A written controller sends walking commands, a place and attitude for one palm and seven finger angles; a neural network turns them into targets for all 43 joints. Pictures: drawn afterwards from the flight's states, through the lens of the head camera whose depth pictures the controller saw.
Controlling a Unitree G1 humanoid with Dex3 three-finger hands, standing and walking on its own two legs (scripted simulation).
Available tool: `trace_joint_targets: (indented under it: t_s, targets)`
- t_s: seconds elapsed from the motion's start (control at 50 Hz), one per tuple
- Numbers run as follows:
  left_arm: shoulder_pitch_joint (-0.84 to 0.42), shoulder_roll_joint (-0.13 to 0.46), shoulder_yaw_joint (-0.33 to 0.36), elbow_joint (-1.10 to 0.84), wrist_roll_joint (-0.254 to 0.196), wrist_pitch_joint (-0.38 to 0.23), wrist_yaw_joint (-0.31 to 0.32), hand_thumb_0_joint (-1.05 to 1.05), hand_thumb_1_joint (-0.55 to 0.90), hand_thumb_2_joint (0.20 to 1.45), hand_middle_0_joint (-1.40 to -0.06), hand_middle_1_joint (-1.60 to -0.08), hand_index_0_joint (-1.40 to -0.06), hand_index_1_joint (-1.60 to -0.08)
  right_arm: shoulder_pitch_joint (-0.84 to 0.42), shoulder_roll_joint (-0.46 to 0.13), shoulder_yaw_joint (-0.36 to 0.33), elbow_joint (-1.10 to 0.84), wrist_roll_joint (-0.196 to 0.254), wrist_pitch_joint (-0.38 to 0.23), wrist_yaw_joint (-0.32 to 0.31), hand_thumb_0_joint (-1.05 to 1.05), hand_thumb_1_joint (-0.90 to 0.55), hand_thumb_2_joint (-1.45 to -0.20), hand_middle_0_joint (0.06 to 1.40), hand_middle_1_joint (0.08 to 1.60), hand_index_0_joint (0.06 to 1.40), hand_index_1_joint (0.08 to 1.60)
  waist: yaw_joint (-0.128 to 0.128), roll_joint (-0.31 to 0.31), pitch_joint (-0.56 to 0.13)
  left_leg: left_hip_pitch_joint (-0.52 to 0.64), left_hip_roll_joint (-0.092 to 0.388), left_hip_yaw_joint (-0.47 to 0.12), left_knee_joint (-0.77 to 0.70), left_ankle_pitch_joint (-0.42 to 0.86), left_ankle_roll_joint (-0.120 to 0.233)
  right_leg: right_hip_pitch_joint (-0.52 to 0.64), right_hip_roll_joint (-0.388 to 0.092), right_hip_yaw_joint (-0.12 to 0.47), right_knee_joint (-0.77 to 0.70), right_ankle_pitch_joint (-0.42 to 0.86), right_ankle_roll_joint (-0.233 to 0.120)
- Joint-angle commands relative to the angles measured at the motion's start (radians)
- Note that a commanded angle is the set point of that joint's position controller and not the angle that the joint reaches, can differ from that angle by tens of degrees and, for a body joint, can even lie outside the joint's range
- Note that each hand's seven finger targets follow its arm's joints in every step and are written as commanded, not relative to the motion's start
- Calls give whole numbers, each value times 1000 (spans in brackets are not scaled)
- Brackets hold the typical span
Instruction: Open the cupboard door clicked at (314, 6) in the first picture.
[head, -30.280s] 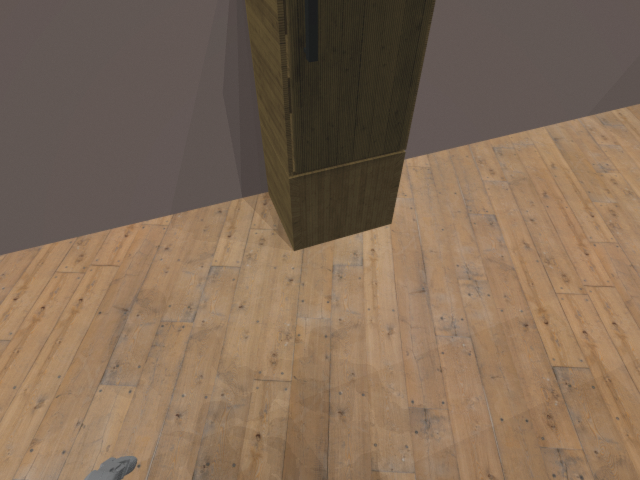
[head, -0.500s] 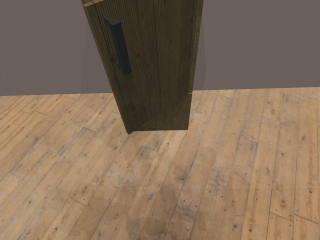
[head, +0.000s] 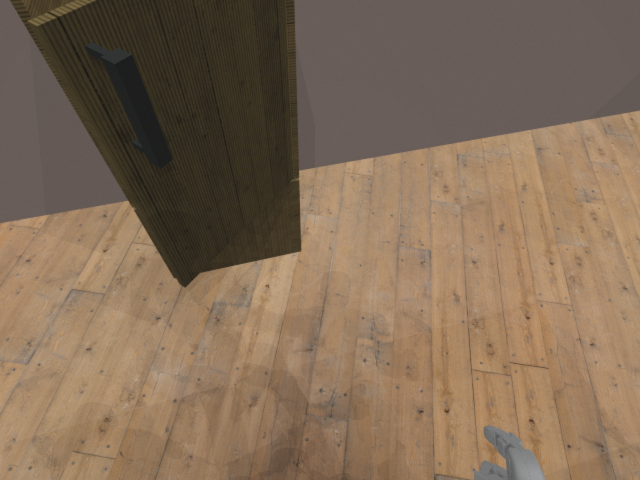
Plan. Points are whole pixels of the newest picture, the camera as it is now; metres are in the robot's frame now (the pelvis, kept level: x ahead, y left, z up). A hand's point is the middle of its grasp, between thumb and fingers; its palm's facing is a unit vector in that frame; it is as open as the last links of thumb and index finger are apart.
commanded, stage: walk to a spot facing it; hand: left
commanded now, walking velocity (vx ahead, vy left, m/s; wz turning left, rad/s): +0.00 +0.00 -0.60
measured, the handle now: (130, 109) +0.52 +0.31 +0.13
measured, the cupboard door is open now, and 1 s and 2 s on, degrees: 41 41 41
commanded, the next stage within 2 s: none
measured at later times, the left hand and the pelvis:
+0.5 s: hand (218, 451) +0.16 +0.16 -0.17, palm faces -0.35 -0.91 -0.24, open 7.4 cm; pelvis +0.01 +0.00 +0.00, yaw -20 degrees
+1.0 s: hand (274, 410) +0.22 +0.09 -0.16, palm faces -0.58 -0.77 -0.26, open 7.4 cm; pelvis +0.02 -0.02 +0.00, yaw -37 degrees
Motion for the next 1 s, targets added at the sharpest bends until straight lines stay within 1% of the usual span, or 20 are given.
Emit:
trace_joint_targets:
  t_s: [0.0,0.08,0.16,0.22,0.24,0.26,0.3,0.48,0.5,0.52,0.54,0.58,0.66,0.74,0.8,0.82,0.84,0.86,0.88,0.98]
  targets:
    - [-52,139,31,-128,1,-25,-19,0,900,900,-200,-300,-200,-300,104,-230,-45,-62,-35,-6,-25,0,-900,-900,200,300,200,300,-33,140,-89,155,464,-335,-216,236,233,-223,-138,-166,478,-321,76]
    - [-77,113,29,-119,4,-10,-47,0,900,900,-200,-300,-200,-300,86,-178,-33,-64,-47,-11,-15,0,-900,-900,200,300,200,300,-10,236,-49,111,276,-6,-128,487,151,-209,-170,-239,503,-214,81]
    - [-88,100,11,-124,0,-21,-60,0,900,900,-200,-300,-200,-300,162,-214,-44,-42,-44,-9,-10,0,-900,-900,200,300,200,300,-40,236,-135,185,264,77,-35,577,111,-59,-143,-338,236,-177,60]
    - [1,126,19,-95,-1,-30,-57,0,900,900,-200,-300,-200,-300,143,-228,-52,-52,-32,-1,0,0,-900,-900,200,300,200,300,10,169,-135,70,243,129,103,442,50,163,-135,-354,-16,65,30]
    - [76,198,33,-74,5,-41,-48,0,900,900,-200,-300,-200,-300,131,-187,-47,-67,-20,1,7,0,-900,-900,200,300,200,300,46,-16,-170,-65,173,189,295,248,-7,329,-253,-188,-127,311,-19]
    - [126,326,58,-61,14,-48,-27,0,900,900,-200,-300,-200,-300,87,-96,-25,-119,-8,0,13,0,-900,-900,200,300,200,300,73,-347,-172,-305,15,226,557,-350,-59,406,-535,230,-198,655,-153]
    - [94,319,53,-64,0,-36,-7,0,900,900,-200,-300,-200,-300,96,-127,-21,-113,-3,11,11,0,-900,-900,200,300,200,300,61,-230,-127,-334,75,61,689,-340,-31,315,-543,173,-201,408,-246]
    - [-126,232,26,-115,4,-15,-9,0,900,900,-200,-300,-200,-300,258,-96,-18,-11,-10,4,12,0,-900,-900,200,300,200,300,-83,-133,-118,91,-5,139,73,-16,-40,-29,-309,67,-126,83,-96]
    - [-131,195,17,-128,-2,-9,-13,0,900,900,-200,-300,-200,-300,289,-138,-27,-7,-14,-2,6,0,-900,-900,200,300,200,300,-94,-17,-115,178,56,63,-53,-43,-17,-132,-246,21,-61,-35,-49]
    - [-111,129,3,-146,-15,-4,-22,0,900,900,-200,-300,-200,-300,296,-237,-45,-13,-33,-14,0,0,-900,-900,200,300,200,300,-89,257,-102,217,298,-241,-230,-139,70,-273,-111,-117,163,-211,13]
    - [-128,134,5,-159,-8,-2,-27,0,900,900,-200,-300,-200,-300,297,-293,-53,-24,-41,-19,-9,0,-900,-900,200,300,200,300,-90,330,-105,166,467,-388,-293,-87,167,-271,-105,-219,403,-355,47]
    - [-124,141,17,-149,4,-10,-44,0,900,900,-200,-300,-200,-300,218,-252,-39,-56,-46,-28,-5,0,-900,-900,200,300,200,300,-44,100,-101,53,417,-265,-261,24,205,-192,-163,-208,556,-270,49]
    - [-142,89,2,-133,1,-4,-59,0,900,900,-200,-300,-200,-300,212,-200,-26,-34,-46,-25,-10,0,-900,-900,200,300,200,300,-36,222,-78,121,290,44,-137,438,126,-160,-182,-297,422,-213,69]
    - [-152,78,-6,-135,-3,-14,-58,0,900,900,-200,-300,-200,-300,289,-217,-37,-7,-42,-19,-3,0,-900,-900,200,300,200,300,-71,216,-134,203,309,106,-73,525,118,-55,-155,-354,226,-205,49]
    - [-67,108,3,-109,-2,-25,-51,0,900,900,-200,-300,-200,-300,257,-221,-45,-12,-30,-11,7,0,-900,-900,200,300,200,300,-25,182,-133,125,294,166,38,422,53,133,-153,-361,-60,24,26]
    - [-13,163,15,-89,3,-32,-42,0,900,900,-200,-300,-200,-300,241,-194,-45,-21,-21,-8,11,0,-900,-900,200,300,200,300,1,66,-157,3,256,198,157,292,3,285,-231,-252,-159,185,-10]
    - [48,275,41,-66,15,-43,-24,0,900,900,-200,-300,-200,-300,189,-107,-27,-69,-11,-6,14,0,-900,-900,200,300,200,300,34,-284,-138,-261,101,294,366,-179,-60,419,-492,100,-226,508,-104]
    - [103,316,49,-49,0,-40,-12,0,900,900,-200,-300,-200,-300,129,-111,-18,-92,-11,5,9,0,-900,-900,200,300,200,300,80,-307,-138,-334,64,167,551,-396,-55,389,-572,167,-224,588,-202]
    - [80,302,46,-54,-3,-35,-9,0,900,900,-200,-300,-200,-300,135,-115,-17,-91,-8,11,13,0,-900,-900,200,300,200,300,61,-277,-103,-372,89,100,626,-352,-47,331,-549,159,-256,278,-230]
    - [-27,209,32,-72,6,-56,-6,0,900,900,-200,-300,-200,-300,81,-99,-28,-68,-24,2,40,0,-900,-900,200,300,200,300,4,-168,-58,-277,66,118,472,-164,-64,217,-391,59,-269,65,-173]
